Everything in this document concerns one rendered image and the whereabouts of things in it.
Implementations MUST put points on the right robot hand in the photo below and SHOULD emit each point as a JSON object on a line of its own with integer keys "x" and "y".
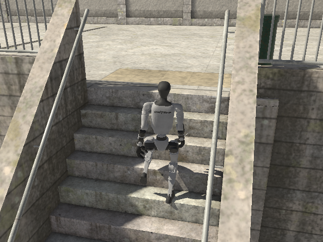
{"x": 182, "y": 143}

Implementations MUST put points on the left robot upper arm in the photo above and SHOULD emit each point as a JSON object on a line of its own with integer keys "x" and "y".
{"x": 145, "y": 114}

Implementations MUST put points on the robot right forearm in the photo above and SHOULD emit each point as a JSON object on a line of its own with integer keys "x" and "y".
{"x": 181, "y": 134}

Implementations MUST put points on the robot left forearm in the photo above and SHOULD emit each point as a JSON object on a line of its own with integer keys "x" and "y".
{"x": 141, "y": 136}

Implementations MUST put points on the left robot foot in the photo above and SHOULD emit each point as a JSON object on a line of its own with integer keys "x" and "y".
{"x": 143, "y": 178}

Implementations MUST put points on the left robot hand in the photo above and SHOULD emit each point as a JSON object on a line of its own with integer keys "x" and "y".
{"x": 139, "y": 152}

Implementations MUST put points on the humanoid robot torso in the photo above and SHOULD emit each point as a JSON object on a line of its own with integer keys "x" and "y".
{"x": 162, "y": 122}

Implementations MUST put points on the right robot upper arm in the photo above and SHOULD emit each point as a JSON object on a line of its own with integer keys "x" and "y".
{"x": 180, "y": 116}

